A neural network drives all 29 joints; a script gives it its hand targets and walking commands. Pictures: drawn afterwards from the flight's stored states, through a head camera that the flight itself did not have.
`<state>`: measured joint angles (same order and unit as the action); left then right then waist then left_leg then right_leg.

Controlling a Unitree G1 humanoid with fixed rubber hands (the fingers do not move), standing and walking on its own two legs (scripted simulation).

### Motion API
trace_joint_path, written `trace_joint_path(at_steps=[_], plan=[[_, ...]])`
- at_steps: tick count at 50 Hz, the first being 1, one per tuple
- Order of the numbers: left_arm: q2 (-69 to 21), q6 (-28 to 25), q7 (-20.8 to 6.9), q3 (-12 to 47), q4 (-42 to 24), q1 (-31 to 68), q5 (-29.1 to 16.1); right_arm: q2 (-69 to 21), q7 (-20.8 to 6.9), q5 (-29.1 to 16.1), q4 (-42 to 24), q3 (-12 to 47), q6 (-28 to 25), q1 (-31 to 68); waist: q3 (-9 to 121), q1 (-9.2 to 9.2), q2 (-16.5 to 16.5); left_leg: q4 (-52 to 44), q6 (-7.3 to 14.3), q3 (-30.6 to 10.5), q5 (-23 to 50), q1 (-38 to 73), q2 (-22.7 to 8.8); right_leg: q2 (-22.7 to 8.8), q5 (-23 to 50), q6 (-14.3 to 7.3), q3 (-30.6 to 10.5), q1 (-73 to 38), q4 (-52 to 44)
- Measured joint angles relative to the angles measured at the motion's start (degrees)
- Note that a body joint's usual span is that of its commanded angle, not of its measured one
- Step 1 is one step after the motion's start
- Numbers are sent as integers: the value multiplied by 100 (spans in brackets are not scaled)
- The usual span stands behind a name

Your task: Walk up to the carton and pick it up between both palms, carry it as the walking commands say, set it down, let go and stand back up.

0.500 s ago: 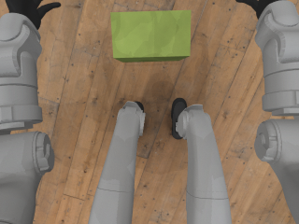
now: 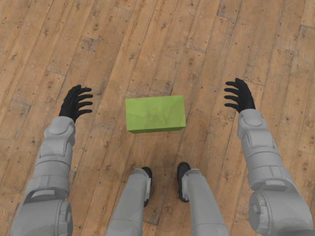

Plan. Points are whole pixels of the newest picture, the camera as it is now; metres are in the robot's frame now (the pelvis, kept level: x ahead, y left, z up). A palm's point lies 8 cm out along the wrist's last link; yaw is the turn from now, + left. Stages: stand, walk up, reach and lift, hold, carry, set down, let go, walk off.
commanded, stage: let go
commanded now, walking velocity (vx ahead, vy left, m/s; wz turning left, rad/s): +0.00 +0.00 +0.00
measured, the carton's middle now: (155, 116) +0.44 +0.05 -0.58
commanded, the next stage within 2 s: stand in 0.98 s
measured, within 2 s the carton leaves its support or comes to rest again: neither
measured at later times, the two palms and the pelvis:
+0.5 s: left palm (58, 185) +0.22 +0.21 +0.00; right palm (299, 185) +0.23 -0.24 -0.01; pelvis +0.06 -0.01 +0.07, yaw +0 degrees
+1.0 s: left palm (63, 205) +0.18 +0.20 +0.00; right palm (310, 217) +0.18 -0.25 +0.00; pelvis +0.02 -0.03 +0.07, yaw +1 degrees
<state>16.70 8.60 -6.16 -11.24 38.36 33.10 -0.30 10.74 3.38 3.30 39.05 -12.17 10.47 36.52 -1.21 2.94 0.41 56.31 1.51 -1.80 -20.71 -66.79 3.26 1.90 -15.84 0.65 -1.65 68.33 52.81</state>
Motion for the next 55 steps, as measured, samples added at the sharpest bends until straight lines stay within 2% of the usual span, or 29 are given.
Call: trace_joint_path(at_steps=[10, 20, 26, 30, 42, 51, 55], plan=[[-277, -541, 21, 356, -787, -2277, -120, -206, -134, -57, -815, 377, -612, -2437, 109, -10, -132, -1070, 23, -23, 47, 1763, -31, -1, 16, -11, -37, -1736, -1016], [-512, -829, 176, 777, -1214, -3940, -127, -39, -371, -175, -1133, 734, -968, -4075, 121, -116, -190, -2056, -36, -96, 210, 3649, -89, 22, 128, -86, -15, -3587, -1909], [-618, -733, 209, 871, -1348, -4705, 45, 29, -485, -240, -1243, 912, -916, -4852, -32, -217, -111, -2706, -86, -133, 385, 4954, -127, 35, 227, -153, -4, -4830, -2410], [-517, -525, 169, 947, -1316, -4833, 32, 65, -546, -282, -1370, 967, -723, -5038, -311, -343, -32, -2838, -118, -157, 422, 5575, -155, 58, 232, -202, 18, -5425, -2482], [-562, 113, 99, 913, -1280, -4319, 356, 78, -757, -188, -1525, 1022, -17, -4911, -1017, -426, -78, -2814, -165, -169, 442, 6557, -231, 131, 306, -245, 38, -6436, -2535], [-637, 649, 331, 918, -1332, -4290, 306, 84, -633, -245, -1473, 1049, 32, -4867, -1184, -392, -153, -2625, -146, -256, 390, 6571, -204, 106, 256, -249, 133, -6507, -2406], [-427, 1, 481, 982, -683, -4488, 123, 178, -451, -200, -663, 1105, -419, -4972, -381, -298, -117, -2444, -196, -335, 337, 5919, -217, 123, 227, -266, 214, -5945, -2370]])
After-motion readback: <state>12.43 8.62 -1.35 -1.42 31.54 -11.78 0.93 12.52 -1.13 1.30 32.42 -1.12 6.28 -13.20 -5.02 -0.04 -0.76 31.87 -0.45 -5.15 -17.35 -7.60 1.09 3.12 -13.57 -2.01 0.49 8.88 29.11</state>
